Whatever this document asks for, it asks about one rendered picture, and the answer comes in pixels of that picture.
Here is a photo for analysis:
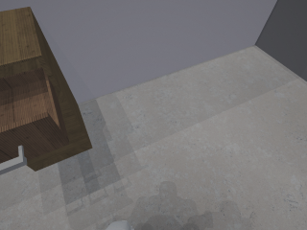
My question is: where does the robot left thigh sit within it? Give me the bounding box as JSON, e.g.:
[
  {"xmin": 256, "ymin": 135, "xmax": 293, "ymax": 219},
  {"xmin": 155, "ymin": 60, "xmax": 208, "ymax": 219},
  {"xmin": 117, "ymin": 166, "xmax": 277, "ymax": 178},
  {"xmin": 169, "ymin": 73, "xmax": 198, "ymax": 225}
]
[{"xmin": 106, "ymin": 220, "xmax": 134, "ymax": 230}]

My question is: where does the cabinet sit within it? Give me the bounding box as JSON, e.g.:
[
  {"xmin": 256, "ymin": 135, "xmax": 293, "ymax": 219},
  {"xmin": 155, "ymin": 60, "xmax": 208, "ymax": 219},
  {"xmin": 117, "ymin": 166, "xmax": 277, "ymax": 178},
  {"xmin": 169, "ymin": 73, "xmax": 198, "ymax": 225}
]
[{"xmin": 0, "ymin": 7, "xmax": 92, "ymax": 172}]

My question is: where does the handle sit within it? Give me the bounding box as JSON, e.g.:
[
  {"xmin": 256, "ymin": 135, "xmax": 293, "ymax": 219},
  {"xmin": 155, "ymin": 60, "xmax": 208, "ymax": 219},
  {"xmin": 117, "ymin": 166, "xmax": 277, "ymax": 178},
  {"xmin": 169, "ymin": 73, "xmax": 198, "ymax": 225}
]
[{"xmin": 0, "ymin": 145, "xmax": 28, "ymax": 175}]

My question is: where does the drawer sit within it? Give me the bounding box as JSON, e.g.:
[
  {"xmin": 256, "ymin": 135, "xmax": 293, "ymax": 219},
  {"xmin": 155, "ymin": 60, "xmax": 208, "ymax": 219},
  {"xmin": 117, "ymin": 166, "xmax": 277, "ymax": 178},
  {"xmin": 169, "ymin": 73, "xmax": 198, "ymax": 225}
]
[{"xmin": 0, "ymin": 67, "xmax": 69, "ymax": 164}]

